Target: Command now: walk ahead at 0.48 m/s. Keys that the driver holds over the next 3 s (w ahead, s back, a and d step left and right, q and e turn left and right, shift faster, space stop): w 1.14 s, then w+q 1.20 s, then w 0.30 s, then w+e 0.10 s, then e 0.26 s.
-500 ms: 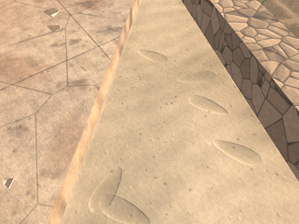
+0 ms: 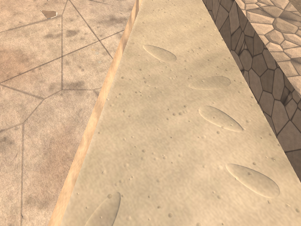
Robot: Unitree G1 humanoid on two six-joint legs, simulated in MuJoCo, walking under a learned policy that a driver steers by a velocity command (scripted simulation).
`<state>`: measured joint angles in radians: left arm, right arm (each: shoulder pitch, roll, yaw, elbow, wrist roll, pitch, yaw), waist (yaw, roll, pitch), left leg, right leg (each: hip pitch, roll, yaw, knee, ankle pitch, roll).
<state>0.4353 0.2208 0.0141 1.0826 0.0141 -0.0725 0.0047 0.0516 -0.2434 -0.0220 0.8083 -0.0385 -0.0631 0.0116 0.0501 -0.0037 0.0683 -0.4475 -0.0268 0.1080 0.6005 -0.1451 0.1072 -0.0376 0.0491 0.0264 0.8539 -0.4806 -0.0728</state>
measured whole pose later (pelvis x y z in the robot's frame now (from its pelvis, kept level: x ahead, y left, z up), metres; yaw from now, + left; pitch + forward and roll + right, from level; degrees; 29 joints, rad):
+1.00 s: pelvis +0.56 -0.01 +0.02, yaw +1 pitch +1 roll -2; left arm 0.46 0.19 0.03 1.08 0.02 -0.10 0.01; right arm 0.01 -0.20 -0.03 0.86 -0.03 -0.04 0.02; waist 0.07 0.03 0.04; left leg -0.53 0.05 0.07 0.58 -0.09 0.06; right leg 0.11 0.07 -0.07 0.20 -0.33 -0.05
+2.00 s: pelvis +1.06 +0.04 +0.02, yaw +26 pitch +1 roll -2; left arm 0.39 0.21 0.05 0.96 0.02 -0.10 0.02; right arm 0.08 -0.22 -0.06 0.81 -0.04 0.00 0.06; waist 0.05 0.03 0.04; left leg -0.59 0.07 0.07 0.75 -0.11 0.07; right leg 0.02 -0.01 -0.27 0.28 -0.31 -0.01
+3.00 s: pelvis +1.42 +0.32 +0.04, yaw +37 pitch +3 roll +0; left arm 0.49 0.15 0.04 0.95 0.00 -0.06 0.00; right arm -0.07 -0.06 0.07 0.52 -0.01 -0.01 -0.03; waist 0.06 0.01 0.03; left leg -0.83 -0.01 0.06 1.17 -0.41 0.10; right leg -0.07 -0.01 0.03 0.27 -0.14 -0.03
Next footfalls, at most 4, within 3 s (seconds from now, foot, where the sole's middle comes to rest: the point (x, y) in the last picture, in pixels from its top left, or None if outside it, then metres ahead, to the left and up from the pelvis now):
0.50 right None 0.45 -0.10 -0.76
1.04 left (144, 161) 0.75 0.09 -0.76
1.58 right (178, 114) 1.05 -0.07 -0.76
2.10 left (132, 96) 1.17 0.19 -0.76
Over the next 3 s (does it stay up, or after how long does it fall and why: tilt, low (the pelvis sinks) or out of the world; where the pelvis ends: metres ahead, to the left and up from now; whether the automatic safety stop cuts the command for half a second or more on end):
stays up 1.42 0.32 0.04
